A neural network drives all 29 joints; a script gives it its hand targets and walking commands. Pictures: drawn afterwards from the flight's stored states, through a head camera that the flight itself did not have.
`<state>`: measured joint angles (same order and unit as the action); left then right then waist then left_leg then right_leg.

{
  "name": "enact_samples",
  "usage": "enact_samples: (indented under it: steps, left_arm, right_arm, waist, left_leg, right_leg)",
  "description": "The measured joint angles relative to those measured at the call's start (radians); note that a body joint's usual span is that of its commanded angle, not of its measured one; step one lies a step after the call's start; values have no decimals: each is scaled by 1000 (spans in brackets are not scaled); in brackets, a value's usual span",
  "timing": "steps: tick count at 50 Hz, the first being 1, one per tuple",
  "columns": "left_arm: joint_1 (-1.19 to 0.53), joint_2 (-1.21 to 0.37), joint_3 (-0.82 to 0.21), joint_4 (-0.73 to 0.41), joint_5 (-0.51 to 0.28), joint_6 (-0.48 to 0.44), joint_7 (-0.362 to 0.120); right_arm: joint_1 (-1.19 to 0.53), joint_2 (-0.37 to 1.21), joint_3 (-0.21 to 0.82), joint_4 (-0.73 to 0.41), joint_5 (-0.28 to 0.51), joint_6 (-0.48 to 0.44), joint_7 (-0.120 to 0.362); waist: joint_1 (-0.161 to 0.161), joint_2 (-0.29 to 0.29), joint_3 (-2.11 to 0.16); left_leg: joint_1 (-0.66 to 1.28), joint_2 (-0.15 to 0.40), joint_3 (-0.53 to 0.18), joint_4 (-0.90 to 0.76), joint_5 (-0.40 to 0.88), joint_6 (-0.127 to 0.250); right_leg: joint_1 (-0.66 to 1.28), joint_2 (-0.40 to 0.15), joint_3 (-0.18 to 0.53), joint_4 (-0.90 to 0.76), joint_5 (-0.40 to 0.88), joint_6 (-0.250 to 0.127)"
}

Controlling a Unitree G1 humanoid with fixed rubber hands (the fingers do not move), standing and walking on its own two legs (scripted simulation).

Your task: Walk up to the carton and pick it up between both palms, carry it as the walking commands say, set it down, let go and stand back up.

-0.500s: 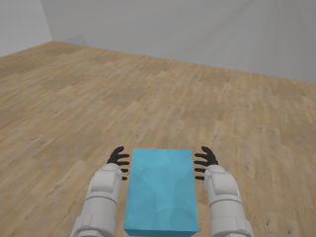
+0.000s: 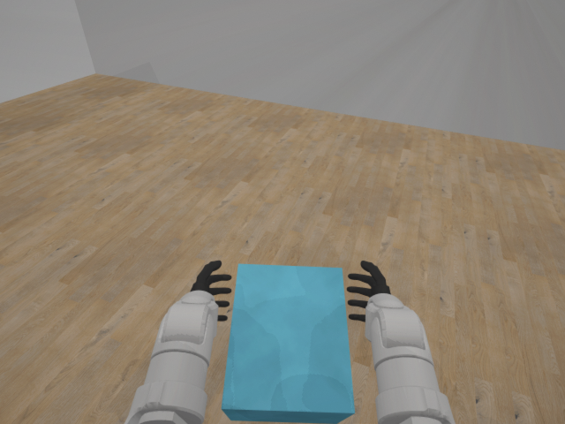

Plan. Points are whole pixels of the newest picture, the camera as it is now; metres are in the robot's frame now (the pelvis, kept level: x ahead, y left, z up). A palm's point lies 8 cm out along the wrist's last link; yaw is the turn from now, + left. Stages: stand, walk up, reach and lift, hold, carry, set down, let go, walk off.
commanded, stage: hold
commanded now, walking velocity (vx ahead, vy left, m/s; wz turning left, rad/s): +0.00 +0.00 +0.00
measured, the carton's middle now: (287, 343) +0.30 +0.00 -0.06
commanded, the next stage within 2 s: carry in 0.98 s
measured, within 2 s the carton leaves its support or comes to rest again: neither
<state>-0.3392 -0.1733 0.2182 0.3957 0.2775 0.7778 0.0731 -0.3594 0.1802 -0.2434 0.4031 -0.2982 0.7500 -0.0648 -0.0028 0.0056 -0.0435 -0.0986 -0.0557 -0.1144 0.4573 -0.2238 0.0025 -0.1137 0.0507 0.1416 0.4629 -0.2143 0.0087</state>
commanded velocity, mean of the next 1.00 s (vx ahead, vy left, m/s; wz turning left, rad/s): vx -0.01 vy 0.00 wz -0.04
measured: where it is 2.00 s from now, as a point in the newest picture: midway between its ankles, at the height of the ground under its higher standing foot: outside the picture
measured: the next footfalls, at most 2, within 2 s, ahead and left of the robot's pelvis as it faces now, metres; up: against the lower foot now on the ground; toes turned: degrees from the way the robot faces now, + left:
left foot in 1.52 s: -0.07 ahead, +0.13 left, +0.00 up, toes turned -12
right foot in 1.82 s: -0.24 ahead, -0.10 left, +0.00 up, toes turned -29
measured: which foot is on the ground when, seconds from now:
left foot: down 0.00-1.00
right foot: down 0.00-1.00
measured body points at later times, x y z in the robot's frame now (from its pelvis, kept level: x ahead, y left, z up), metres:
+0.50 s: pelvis +0.00 +0.00 +0.00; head -0.07 +0.00 +0.45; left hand +0.30 +0.14 +0.04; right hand +0.31 -0.14 +0.05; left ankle +0.03 +0.12 -0.74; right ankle +0.03 -0.12 -0.74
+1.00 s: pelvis +0.00 +0.00 +0.00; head -0.06 +0.00 +0.44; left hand +0.30 +0.13 +0.04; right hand +0.31 -0.14 +0.05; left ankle +0.03 +0.12 -0.74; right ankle +0.03 -0.12 -0.74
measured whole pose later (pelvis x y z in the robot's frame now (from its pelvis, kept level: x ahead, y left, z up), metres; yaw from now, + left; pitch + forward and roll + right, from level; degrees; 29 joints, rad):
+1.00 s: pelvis +0.00 +0.00 +0.00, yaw -1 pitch -5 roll +0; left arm -0.31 -0.17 0.18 0.35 0.28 0.78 0.07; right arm -0.34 0.17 -0.22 0.36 -0.28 0.75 -0.07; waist 0.01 0.00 -0.06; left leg -0.15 -0.05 -0.10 0.47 -0.23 0.00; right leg -0.17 0.05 0.14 0.49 -0.22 0.01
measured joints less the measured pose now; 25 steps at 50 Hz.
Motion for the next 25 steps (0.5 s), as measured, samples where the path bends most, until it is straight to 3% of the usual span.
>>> enact_samples:
  steps: [25]
  left_arm:
    - [9,2,-19,-14,-8,0,4]
  right_arm:
    - [15,-5,5,-21,7,1,7]
  waist:
    - [3,-1,4]
  left_leg:
    - [-3,-1,11,-1,0,4]
  right_leg:
    - [-4,-3,5,-4,3,4]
